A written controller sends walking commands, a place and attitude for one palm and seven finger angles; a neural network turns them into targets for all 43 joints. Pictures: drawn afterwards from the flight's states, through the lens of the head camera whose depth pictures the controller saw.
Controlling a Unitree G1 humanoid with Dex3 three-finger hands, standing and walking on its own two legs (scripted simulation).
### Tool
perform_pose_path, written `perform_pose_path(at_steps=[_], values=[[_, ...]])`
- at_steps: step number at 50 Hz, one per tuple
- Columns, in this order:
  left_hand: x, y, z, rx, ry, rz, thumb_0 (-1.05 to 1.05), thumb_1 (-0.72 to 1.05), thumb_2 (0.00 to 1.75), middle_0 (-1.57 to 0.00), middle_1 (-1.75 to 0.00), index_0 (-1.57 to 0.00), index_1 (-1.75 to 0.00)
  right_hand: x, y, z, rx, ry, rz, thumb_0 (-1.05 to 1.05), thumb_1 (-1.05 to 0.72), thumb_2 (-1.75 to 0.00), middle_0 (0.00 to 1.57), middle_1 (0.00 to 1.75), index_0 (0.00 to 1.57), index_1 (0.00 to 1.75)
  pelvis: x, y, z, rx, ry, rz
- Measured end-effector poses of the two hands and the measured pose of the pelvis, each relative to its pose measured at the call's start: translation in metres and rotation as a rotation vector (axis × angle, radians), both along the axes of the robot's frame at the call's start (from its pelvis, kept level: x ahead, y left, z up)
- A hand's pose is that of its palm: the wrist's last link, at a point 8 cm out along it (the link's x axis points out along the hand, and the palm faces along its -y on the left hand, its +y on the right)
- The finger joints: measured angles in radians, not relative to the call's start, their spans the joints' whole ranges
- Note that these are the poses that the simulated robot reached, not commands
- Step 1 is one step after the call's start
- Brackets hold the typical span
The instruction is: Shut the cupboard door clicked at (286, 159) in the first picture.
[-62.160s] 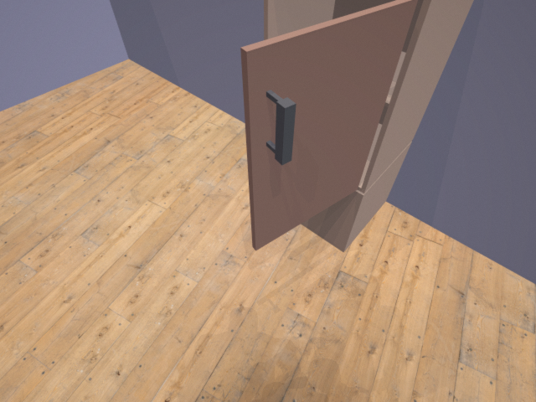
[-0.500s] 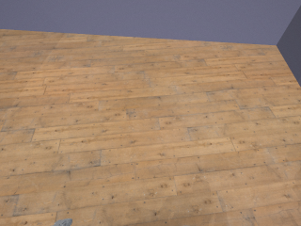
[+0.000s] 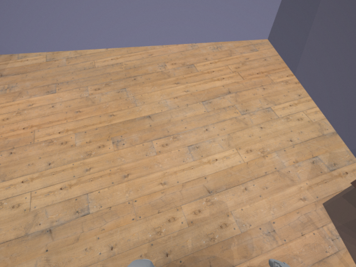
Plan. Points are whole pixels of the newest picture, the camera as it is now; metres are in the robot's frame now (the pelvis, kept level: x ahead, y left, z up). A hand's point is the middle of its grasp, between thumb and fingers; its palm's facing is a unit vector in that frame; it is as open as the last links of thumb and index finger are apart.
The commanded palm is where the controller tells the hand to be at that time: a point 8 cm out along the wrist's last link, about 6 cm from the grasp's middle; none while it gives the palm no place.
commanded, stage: turn to face it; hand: left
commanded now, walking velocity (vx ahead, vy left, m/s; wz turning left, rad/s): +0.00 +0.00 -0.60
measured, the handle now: out of the picture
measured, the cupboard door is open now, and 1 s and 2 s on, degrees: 17 17 17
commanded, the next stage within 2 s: take the last steps up to it in 1.70 s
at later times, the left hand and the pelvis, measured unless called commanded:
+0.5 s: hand (118, 259) +0.15 +0.17 -0.16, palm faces -0.30 -0.91 -0.29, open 7.4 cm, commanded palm none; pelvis -0.01 -0.01 -0.02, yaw -20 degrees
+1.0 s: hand (133, 245) +0.19 +0.14 -0.18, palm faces -0.52 -0.83 -0.20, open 7.4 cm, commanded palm none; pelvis +0.02 +0.00 -0.01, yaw -36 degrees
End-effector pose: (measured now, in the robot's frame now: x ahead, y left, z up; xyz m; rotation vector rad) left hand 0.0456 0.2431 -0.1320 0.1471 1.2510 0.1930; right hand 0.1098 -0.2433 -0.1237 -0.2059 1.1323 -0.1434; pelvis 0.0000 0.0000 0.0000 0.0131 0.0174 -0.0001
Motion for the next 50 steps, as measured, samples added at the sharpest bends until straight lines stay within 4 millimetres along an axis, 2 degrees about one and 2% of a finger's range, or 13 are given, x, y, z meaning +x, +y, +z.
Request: perform_pose_path(at_steps=[3,5,10,14,18,24,26,28,32,38,45,47,50], values=[[-0.001,0.017,-0.013,-0.009,0.029,-0.015,0.01,0.90,0.90,-0.20,-0.30,-0.20,-0.30,0.005,0.009,0.004,-0.024,-0.058,-0.020,0.00,-0.90,-0.89,0.20,0.29,0.20,0.30,0.001,0.014,-0.007,-0.019,0.007,-0.041],[0.002,0.027,-0.018,-0.012,0.046,-0.030,0.01,0.91,0.90,-0.20,-0.30,-0.20,-0.30,0.000,0.014,0.007,-0.042,-0.069,-0.027,0.00,-0.90,-0.89,0.20,0.29,0.20,0.30,-0.002,0.019,-0.008,-0.017,-0.001,-0.064],[0.020,0.042,-0.010,-0.006,0.048,-0.103,0.01,0.91,0.90,-0.20,-0.29,-0.20,-0.30,-0.029,0.018,0.017,-0.062,-0.044,-0.072,0.00,-0.90,-0.89,0.20,0.30,0.21,0.30,-0.004,0.025,0.000,-0.037,-0.017,-0.140],[0.040,0.042,-0.002,0.009,0.036,-0.163,0.01,0.91,0.90,-0.20,-0.29,-0.20,-0.30,-0.059,0.013,0.015,-0.056,-0.009,-0.145,0.00,-0.90,-0.89,0.21,0.30,0.21,0.30,-0.005,0.025,0.003,-0.046,-0.018,-0.195],[0.066,0.026,0.004,0.025,0.015,-0.243,0.01,0.91,0.90,-0.19,-0.29,-0.20,-0.30,-0.097,0.002,0.005,-0.035,0.039,-0.232,0.00,-0.90,-0.89,0.21,0.30,0.21,0.30,-0.006,0.017,0.001,-0.044,-0.016,-0.249],[0.109,-0.021,0.006,0.062,-0.072,-0.386,0.01,0.91,0.90,-0.19,-0.29,-0.20,-0.30,-0.157,-0.027,-0.029,0.013,0.118,-0.369,0.00,-0.90,-0.89,0.21,0.30,0.21,0.30,-0.010,-0.009,-0.016,-0.012,-0.008,-0.329],[0.115,-0.037,0.009,0.068,-0.090,-0.418,0.01,0.91,0.90,-0.19,-0.29,-0.20,-0.30,-0.172,-0.035,-0.036,0.016,0.157,-0.404,0.00,-0.90,-0.89,0.20,0.30,0.20,0.30,-0.012,-0.013,-0.017,-0.019,-0.006,-0.348],[0.117,-0.050,0.014,0.067,-0.093,-0.439,0.01,0.91,0.90,-0.20,-0.29,-0.20,-0.30,-0.181,-0.040,-0.033,0.017,0.179,-0.431,0.00,-0.90,-0.89,0.20,0.29,0.20,0.30,-0.013,-0.016,-0.012,-0.013,-0.004,-0.363],[0.118,-0.068,0.017,0.052,-0.073,-0.475,0.00,0.91,0.90,-0.20,-0.29,-0.20,-0.30,-0.183,-0.046,-0.020,0.017,0.159,-0.466,0.01,-0.91,-0.89,0.20,0.29,0.20,0.30,-0.013,-0.023,-0.002,0.004,0.001,-0.405],[0.122,-0.081,0.009,0.013,-0.042,-0.528,0.01,0.91,0.90,-0.20,-0.30,-0.20,-0.30,-0.169,-0.046,-0.007,0.002,0.098,-0.507,0.01,-0.91,-0.89,0.20,0.29,0.20,0.30,-0.007,-0.023,0.002,0.002,0.005,-0.468],[0.140,-0.066,-0.013,-0.011,0.007,-0.568,0.01,0.90,0.90,-0.20,-0.30,-0.20,-0.30,-0.142,-0.033,0.003,-0.046,0.004,-0.552,0.00,-0.90,-0.89,0.20,0.29,0.20,0.30,0.011,-0.005,-0.007,-0.019,0.014,-0.553],[0.150,-0.061,-0.020,-0.014,0.017,-0.580,0.01,0.90,0.90,-0.20,-0.30,-0.20,-0.30,-0.141,-0.026,0.003,-0.065,-0.011,-0.559,0.00,-0.90,-0.89,0.20,0.29,0.20,0.30,0.014,0.001,-0.011,-0.021,0.013,-0.578],[0.165,-0.058,-0.018,-0.007,0.023,-0.624,0.01,0.91,0.90,-0.20,-0.29,-0.20,-0.30,-0.148,-0.012,0.009,-0.068,-0.003,-0.577,0.00,-0.90,-0.89,0.20,0.29,0.20,0.30,0.016,0.005,-0.007,-0.029,0.001,-0.629]])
